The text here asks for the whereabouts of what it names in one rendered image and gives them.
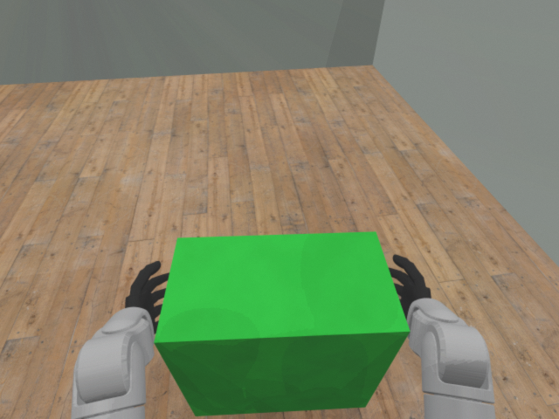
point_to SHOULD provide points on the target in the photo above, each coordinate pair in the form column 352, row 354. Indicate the left robot forearm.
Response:
column 109, row 373

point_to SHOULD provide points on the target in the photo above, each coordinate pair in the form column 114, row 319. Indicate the left robot hand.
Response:
column 140, row 292

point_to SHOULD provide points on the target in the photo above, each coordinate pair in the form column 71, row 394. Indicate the carton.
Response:
column 276, row 323

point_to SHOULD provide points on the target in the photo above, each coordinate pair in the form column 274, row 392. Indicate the right robot hand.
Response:
column 414, row 286

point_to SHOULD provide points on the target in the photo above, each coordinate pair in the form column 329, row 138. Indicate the right robot forearm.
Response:
column 455, row 363

